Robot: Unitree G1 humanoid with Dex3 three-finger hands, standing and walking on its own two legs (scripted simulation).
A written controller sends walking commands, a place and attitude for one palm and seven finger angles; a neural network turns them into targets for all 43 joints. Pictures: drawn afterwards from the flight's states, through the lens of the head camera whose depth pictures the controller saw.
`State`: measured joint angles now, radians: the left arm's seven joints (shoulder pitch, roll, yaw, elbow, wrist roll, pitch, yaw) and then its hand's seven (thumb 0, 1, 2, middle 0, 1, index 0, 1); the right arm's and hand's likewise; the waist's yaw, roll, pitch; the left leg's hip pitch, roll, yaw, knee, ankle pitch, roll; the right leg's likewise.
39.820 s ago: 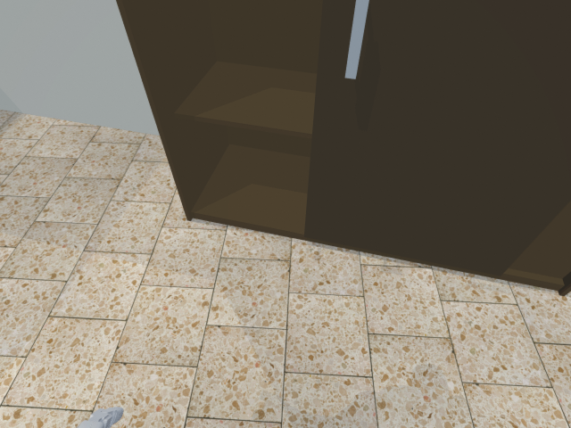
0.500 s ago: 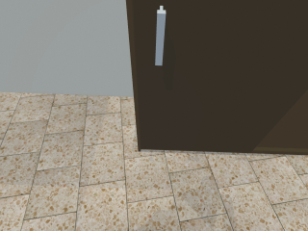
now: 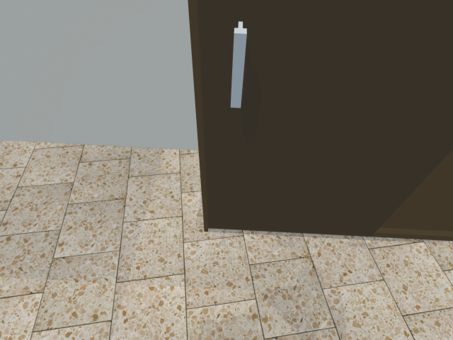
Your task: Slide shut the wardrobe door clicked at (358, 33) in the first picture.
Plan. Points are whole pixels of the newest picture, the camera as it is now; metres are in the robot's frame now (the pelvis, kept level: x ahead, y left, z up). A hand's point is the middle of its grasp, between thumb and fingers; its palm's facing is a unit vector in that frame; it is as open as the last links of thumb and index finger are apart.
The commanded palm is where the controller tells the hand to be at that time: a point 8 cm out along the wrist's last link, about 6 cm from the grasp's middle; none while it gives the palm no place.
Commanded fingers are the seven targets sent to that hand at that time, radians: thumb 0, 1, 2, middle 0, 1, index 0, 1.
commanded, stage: look to check the result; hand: right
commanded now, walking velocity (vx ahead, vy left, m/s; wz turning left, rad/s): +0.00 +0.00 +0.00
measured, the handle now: (238, 66) +0.68 +0.02 +0.14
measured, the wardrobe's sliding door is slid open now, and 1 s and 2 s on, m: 0.00 0.00 0.00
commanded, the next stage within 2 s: stand and wait in 0.60 s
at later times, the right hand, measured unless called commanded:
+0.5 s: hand out of the picture +0.09 -0.23 -0.16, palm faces +0.00 +0.95 -0.33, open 7.3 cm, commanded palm none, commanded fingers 0.00 -0.90 -0.90 0.20 0.30 0.20 0.30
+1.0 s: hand out of the picture +0.12 -0.23 -0.15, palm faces -0.01 +0.94 -0.34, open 7.3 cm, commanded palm none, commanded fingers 0.00 -0.90 -0.90 0.20 0.30 0.20 0.30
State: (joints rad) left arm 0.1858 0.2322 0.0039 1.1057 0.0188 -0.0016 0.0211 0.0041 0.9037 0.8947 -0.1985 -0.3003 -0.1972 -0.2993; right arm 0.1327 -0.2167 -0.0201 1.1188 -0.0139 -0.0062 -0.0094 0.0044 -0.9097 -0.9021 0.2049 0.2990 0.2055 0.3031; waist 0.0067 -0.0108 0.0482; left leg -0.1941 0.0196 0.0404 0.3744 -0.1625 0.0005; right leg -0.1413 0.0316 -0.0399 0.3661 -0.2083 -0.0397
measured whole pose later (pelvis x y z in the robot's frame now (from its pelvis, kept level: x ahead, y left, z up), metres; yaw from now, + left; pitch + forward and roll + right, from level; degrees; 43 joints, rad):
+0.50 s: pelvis +0.02 +0.01 +0.00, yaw +0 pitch -1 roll +0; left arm 0.12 0.30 0.00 1.12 0.01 0.00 0.02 0.01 0.90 0.89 -0.20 -0.30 -0.20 -0.30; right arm 0.09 -0.30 -0.03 1.14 -0.01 -0.01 0.00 0.01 -0.91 -0.90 0.21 0.30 0.21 0.30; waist 0.00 -0.02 0.06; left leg -0.14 0.00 0.05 0.33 -0.17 0.01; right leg -0.09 0.02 -0.03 0.31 -0.21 -0.02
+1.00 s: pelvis +0.02 +0.02 +0.00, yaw +0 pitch -1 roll +0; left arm 0.11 0.34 0.00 1.12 0.01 0.00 0.01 0.01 0.90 0.89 -0.20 -0.30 -0.20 -0.30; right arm 0.06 -0.32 -0.02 1.13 -0.01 -0.01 0.00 0.01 -0.91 -0.90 0.21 0.30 0.21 0.30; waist 0.01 -0.02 0.06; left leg -0.11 -0.01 0.05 0.30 -0.16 0.03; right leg -0.06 0.00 -0.03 0.28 -0.20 -0.01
